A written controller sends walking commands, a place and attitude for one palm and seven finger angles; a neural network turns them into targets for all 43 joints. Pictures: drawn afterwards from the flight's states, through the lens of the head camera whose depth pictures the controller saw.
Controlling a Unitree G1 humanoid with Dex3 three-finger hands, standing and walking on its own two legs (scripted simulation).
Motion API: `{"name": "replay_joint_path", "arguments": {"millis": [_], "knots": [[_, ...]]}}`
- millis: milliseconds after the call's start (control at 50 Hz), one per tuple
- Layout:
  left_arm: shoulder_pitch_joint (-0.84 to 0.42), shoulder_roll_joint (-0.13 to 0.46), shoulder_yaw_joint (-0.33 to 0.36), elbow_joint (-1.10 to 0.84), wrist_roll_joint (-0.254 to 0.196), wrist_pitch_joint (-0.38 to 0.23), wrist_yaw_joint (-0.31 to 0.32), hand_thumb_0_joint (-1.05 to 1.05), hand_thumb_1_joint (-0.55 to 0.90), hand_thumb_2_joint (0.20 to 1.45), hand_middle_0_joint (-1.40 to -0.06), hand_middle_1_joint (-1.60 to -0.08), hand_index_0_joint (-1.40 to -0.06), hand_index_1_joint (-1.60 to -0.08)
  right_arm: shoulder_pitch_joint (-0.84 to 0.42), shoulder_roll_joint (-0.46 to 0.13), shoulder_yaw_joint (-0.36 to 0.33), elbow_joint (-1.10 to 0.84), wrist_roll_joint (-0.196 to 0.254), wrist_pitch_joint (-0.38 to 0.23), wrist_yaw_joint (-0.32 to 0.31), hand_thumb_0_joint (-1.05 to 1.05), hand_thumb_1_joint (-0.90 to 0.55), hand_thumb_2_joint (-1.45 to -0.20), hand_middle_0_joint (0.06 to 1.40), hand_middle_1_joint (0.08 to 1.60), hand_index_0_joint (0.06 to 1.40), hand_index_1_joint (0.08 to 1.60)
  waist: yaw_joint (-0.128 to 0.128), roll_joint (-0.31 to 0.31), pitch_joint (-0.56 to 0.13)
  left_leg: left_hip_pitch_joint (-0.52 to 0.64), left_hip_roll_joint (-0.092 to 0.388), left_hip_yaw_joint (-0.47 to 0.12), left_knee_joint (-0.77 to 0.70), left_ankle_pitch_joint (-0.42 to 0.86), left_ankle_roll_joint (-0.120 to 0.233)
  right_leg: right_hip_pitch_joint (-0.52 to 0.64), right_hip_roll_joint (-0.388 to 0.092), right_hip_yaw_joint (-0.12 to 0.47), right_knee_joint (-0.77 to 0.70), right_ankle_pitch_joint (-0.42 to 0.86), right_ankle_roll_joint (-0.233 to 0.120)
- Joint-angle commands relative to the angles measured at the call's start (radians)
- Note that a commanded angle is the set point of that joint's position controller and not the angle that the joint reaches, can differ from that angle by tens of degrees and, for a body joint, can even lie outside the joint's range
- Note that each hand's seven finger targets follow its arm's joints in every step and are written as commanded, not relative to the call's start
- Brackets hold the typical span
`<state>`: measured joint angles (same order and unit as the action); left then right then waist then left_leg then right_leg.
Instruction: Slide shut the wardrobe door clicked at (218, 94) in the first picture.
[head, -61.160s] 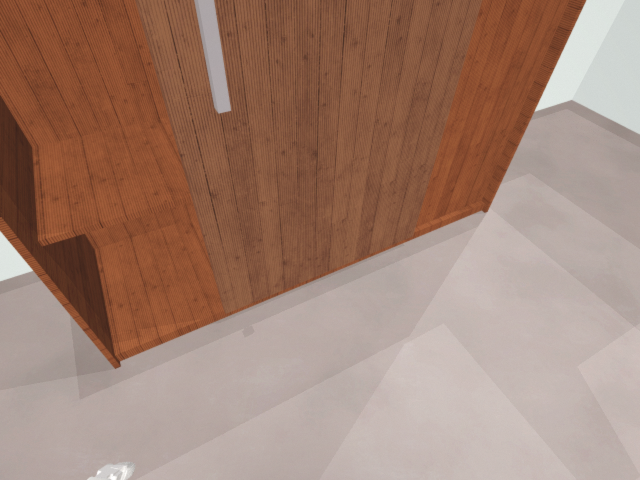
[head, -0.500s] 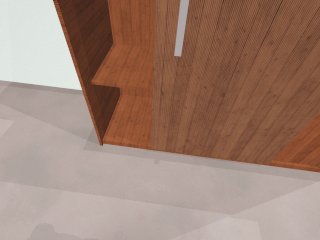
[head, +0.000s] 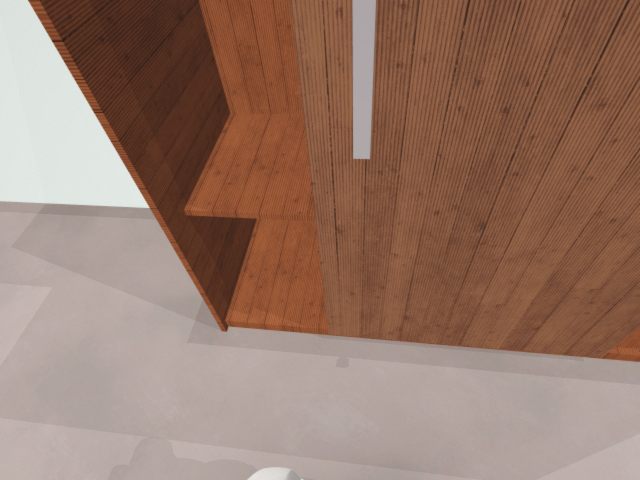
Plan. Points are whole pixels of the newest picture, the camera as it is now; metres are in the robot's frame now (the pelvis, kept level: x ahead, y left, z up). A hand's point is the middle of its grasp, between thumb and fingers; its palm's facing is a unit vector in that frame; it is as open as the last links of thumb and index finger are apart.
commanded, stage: take the last steps up to it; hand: right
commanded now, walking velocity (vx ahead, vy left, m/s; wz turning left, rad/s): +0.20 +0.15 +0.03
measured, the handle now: (364, 76) +0.61 -0.03 +0.19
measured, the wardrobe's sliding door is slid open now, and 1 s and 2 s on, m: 0.36 0.36 0.36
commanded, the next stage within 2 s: come to a stop and stand still in 0.10 s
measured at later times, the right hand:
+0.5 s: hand (414, 428) +0.23 -0.11 -0.17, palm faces +0.00 +0.98 -0.21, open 7.3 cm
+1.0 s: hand out of the picture +0.13 -0.21 -0.17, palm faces +0.01 +0.98 -0.21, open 7.4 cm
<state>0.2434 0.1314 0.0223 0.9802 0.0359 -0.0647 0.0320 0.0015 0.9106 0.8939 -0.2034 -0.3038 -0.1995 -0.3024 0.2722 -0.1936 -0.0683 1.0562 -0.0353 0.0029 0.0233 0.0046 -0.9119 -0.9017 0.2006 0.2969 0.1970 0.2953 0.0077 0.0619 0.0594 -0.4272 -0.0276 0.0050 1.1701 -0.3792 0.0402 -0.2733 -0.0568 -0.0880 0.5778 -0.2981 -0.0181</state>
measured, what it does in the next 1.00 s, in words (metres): walks ahead: left foot, then right foot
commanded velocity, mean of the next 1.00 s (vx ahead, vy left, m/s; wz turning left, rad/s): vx -0.07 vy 0.02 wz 0.01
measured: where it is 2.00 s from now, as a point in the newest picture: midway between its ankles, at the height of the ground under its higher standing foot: outside the picture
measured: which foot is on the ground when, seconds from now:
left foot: up 0.00-0.24, down 0.26-0.68, up 0.70-1.00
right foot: down 0.00-0.26, up 0.28-0.66, down 0.68-1.00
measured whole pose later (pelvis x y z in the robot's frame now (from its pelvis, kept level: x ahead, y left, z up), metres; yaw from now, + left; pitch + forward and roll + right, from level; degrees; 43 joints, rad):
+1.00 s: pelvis +0.11 +0.00 +0.02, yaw +0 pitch +2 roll +3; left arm 0.22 0.15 0.02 0.98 0.03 0.00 0.05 0.00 0.92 0.89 -0.21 -0.30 -0.20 -0.30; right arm 0.24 -0.27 -0.07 1.04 -0.02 0.08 0.00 0.00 -0.91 -0.90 0.20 0.30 0.19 0.29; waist 0.00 0.03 0.06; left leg -0.33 -0.02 -0.04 0.93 -0.43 -0.05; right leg -0.25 -0.01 -0.02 0.39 -0.18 -0.05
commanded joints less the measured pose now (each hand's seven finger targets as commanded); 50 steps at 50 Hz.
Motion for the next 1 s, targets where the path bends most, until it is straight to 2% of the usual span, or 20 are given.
{"name": "replay_joint_path", "arguments": {"millis": [0, 120, 160, 200, 220, 240, 260, 280, 300, 320, 420, 560, 620, 640, 660, 680, 700, 720, 780, 980], "knots": [[0.103, 0.189, 0.051, -0.003, -0.002, -0.015, 0.015, 0.000, 0.900, 0.900, -0.200, -0.300, -0.200, -0.300, 0.013, -0.038, -0.013, -0.093, 0.000, -0.007, 0.013, 0.000, -0.900, -0.900, 0.200, 0.300, 0.200, 0.300, -0.009, -0.195, 0.041, -0.175, 0.096, -0.029, -0.062, 0.097, -0.049, 0.085, -0.248, 0.202, -0.342, 0.308, -0.152], [0.150, 0.211, 0.063, 0.018, 0.001, 0.011, 0.001, 0.000, 0.900, 0.900, -0.200, -0.300, -0.200, -0.300, -0.099, -0.046, 0.003, -0.133, 0.011, -0.012, 0.012, 0.000, -0.900, -0.900, 0.200, 0.300, 0.200, 0.300, 0.035, -0.236, 0.003, -0.026, 0.070, 0.068, -0.468, 0.165, -0.053, 0.101, -0.213, 0.091, -0.278, 0.358, -0.112], [0.138, 0.231, 0.072, 0.021, 0.001, 0.022, 0.001, 0.000, 0.900, 0.900, -0.200, -0.300, -0.200, -0.300, -0.070, -0.055, -0.001, -0.122, 0.011, -0.015, 0.011, 0.000, -0.900, -0.900, 0.200, 0.300, 0.200, 0.300, 0.019, -0.221, -0.020, 0.091, 0.053, 0.087, -0.552, 0.189, -0.039, 0.079, -0.229, 0.095, -0.223, 0.312, -0.094], [0.133, 0.218, 0.065, 0.025, -0.007, 0.034, -0.004, 0.000, 0.900, 0.900, -0.200, -0.300, -0.200, -0.300, 0.067, -0.093, -0.008, -0.075, 0.012, -0.030, 0.001, 0.000, -0.900, -0.900, 0.200, 0.300, 0.200, 0.300, -0.044, -0.138, -0.069, 0.290, 0.022, 0.099, -0.672, 0.270, -0.034, 0.046, -0.150, 0.036, -0.040, 0.307, -0.038], [0.146, 0.175, 0.055, 0.025, -0.017, 0.036, -0.010, 0.000, 0.900, 0.900, -0.200, -0.300, -0.200, -0.300, 0.146, -0.158, -0.021, -0.052, 0.009, -0.042, -0.012, 0.000, -0.900, -0.900, 0.200, 0.300, 0.200, 0.300, -0.077, -0.012, -0.121, 0.448, 0.108, -0.021, -0.695, 0.446, -0.008, -0.071, -0.075, -0.003, 0.142, 0.178, -0.001], [0.193, 0.094, 0.041, 0.013, -0.028, 0.032, -0.011, 0.000, 0.900, 0.900, -0.200, -0.300, -0.200, -0.300, 0.216, -0.232, -0.038, -0.028, 0.005, -0.050, -0.028, 0.000, -0.900, -0.900, 0.200, 0.300, 0.200, 0.300, -0.087, 0.241, -0.204, 0.570, 0.356, -0.292, -0.741, 0.837, 0.077, -0.206, 0.070, -0.043, 0.406, -0.287, 0.033], [0.199, 0.111, 0.038, 0.007, -0.039, 0.049, 0.003, 0.000, 0.900, 0.900, -0.200, -0.300, -0.200, -0.300, 0.191, -0.246, -0.019, -0.038, 0.016, -0.047, -0.038, 0.000, -0.900, -0.900, 0.200, 0.300, 0.200, 0.300, -0.067, 0.192, -0.240, 0.476, 0.435, -0.335, -0.780, 0.989, 0.140, -0.127, 0.039, 0.086, 0.514, -0.402, 0.023], [0.172, 0.095, 0.036, 0.008, -0.042, 0.055, 0.002, 0.000, 0.900, 0.900, -0.200, -0.300, -0.200, -0.300, 0.097, -0.217, -0.004, -0.058, 0.013, -0.042, -0.049, 0.000, -0.900, -0.900, 0.200, 0.300, 0.200, 0.300, -0.031, 0.061, -0.140, 0.375, 0.414, -0.274, -0.788, 0.988, 0.153, -0.128, 0.019, 0.114, 0.504, -0.367, 0.024], [0.199, 0.091, 0.035, 0.015, -0.044, 0.066, 0.004, 0.000, 0.900, 0.900, -0.200, -0.300, -0.200, -0.300, 0.025, -0.209, -0.008, -0.071, 0.005, -0.039, -0.056, 0.000, -0.900, -0.900, 0.200, 0.300, 0.200, 0.300, -0.002, 0.213, -0.167, 0.344, 0.399, -0.299, -0.782, 1.005, 0.153, -0.120, 0.013, 0.119, 0.528, -0.329, 0.025], [0.192, 0.121, 0.045, 0.021, -0.050, 0.078, 0.005, 0.000, 0.900, 0.900, -0.200, -0.300, -0.200, -0.300, -0.040, -0.195, -0.008, -0.092, 0.006, -0.022, -0.067, 0.000, -0.900, -0.900, 0.200, 0.300, 0.200, 0.300, 0.010, 0.200, -0.140, 0.303, 0.392, -0.254, -0.777, 0.957, 0.159, -0.111, -0.001, 0.136, 0.512, -0.310, 0.026], [0.066, 0.137, 0.051, -0.011, -0.036, 0.105, -0.009, 0.000, 0.900, 0.900, -0.200, -0.300, -0.200, -0.300, -0.035, -0.209, -0.028, -0.111, 0.005, -0.005, -0.077, 0.000, -0.900, -0.900, 0.200, 0.300, 0.200, 0.300, -0.030, 0.026, -0.158, 0.338, 0.406, -0.199, -0.752, 1.014, 0.167, -0.171, 0.047, 0.118, 0.488, -0.250, 0.052], [0.025, 0.136, 0.066, -0.065, -0.030, 0.113, -0.025, 0.000, 0.900, 0.900, -0.200, -0.300, -0.200, -0.300, -0.127, -0.204, -0.037, -0.157, -0.008, 0.002, -0.071, 0.000, -0.900, -0.900, 0.200, 0.300, 0.200, 0.300, 0.009, 0.136, -0.131, 0.213, 0.385, -0.132, -0.771, 0.744, 0.135, -0.097, 0.041, 0.128, 0.326, -0.183, 0.055], [0.115, 0.145, 0.062, -0.038, -0.030, 0.098, -0.026, 0.000, 0.900, 0.900, -0.200, -0.300, -0.200, -0.300, -0.147, -0.195, -0.032, -0.160, 0.000, 0.018, -0.065, 0.000, -0.900, -0.900, 0.200, 0.300, 0.200, 0.300, 0.059, 0.095, -0.132, 0.098, 0.279, -0.075, -0.679, 0.412, 0.039, 0.137, 0.052, 0.074, -0.066, 0.094, 0.046], [0.112, 0.196, 0.066, -0.039, -0.025, 0.083, -0.025, 0.000, 0.900, 0.900, -0.200, -0.300, -0.200, -0.300, -0.109, -0.139, -0.019, -0.159, 0.008, 0.028, -0.063, 0.000, -0.900, -0.900, 0.200, 0.300, 0.200, 0.300, 0.043, -0.112, -0.136, 0.045, 0.178, -0.018, -0.563, 0.208, -0.016, 0.196, -0.044, 0.172, -0.176, 0.233, 0.019], [0.076, 0.289, 0.083, -0.068, -0.011, 0.077, -0.020, 0.000, 0.900, 0.900, -0.200, -0.300, -0.200, -0.300, -0.083, -0.082, -0.003, -0.163, 0.018, 0.039, -0.060, 0.000, -0.900, -0.900, 0.200, 0.300, 0.200, 0.300, 0.034, -0.425, -0.097, -0.035, 0.051, 0.058, -0.421, -0.222, -0.089, 0.110, -0.264, 0.434, -0.278, 0.466, -0.074], [0.023, 0.289, 0.077, -0.096, 0.000, 0.083, -0.006, 0.000, 0.900, 0.900, -0.200, -0.300, -0.200, -0.300, -0.105, -0.094, -0.001, -0.163, 0.015, 0.052, -0.068, 0.000, -0.900, -0.900, 0.200, 0.300, 0.200, 0.300, 0.040, -0.348, -0.056, 0.044, 0.040, -0.051, -0.292, -0.259, -0.071, -0.050, -0.307, 0.438, -0.292, 0.460, -0.152], [-0.037, 0.266, 0.060, -0.123, 0.007, 0.078, -0.001, 0.000, 0.900, 0.900, -0.200, -0.300, -0.200, -0.300, -0.093, -0.089, -0.003, -0.167, 0.020, 0.048, -0.061, 0.000, -0.900, -0.900, 0.200, 0.300, 0.200, 0.300, 0.006, -0.229, -0.031, 0.094, 0.059, -0.067, -0.253, -0.188, -0.060, -0.134, -0.301, 0.386, -0.311, 0.312, -0.188], [-0.063, 0.242, 0.055, -0.116, 0.008, 0.064, 0.008, 0.000, 0.900, 0.900, -0.200, -0.300, -0.200, -0.300, -0.081, -0.084, 0.001, -0.142, 0.014, 0.049, -0.060, 0.000, -0.900, -0.900, 0.200, 0.300, 0.200, 0.300, -0.010, -0.222, -0.029, 0.060, 0.042, -0.073, -0.214, -0.160, -0.064, -0.102, -0.266, 0.420, -0.318, 0.328, -0.175], [-0.062, 0.223, 0.037, -0.094, -0.002, 0.060, 0.018, 0.000, 0.900, 0.900, -0.200, -0.300, -0.200, -0.300, -0.041, -0.114, -0.008, -0.097, 0.013, 0.044, -0.041, 0.000, -0.900, -0.900, 0.200, 0.300, 0.200, 0.300, -0.017, -0.189, -0.053, 0.011, 0.032, -0.089, -0.174, -0.032, -0.089, 0.045, -0.208, 0.324, -0.297, 0.352, -0.123], [0.125, 0.245, 0.063, 0.008, -0.004, 0.058, 0.039, 0.000, 0.900, 0.900, -0.200, -0.300, -0.200, -0.300, -0.071, -0.108, 0.003, -0.103, 0.011, 0.048, -0.020, 0.000, -0.900, -0.900, 0.200, 0.300, 0.200, 0.300, 0.063, -0.198, -0.133, -0.035, 0.039, -0.056, -0.339, -0.102, -0.092, 0.357, -0.250, 0.335, -0.267, 0.516, -0.146]]}}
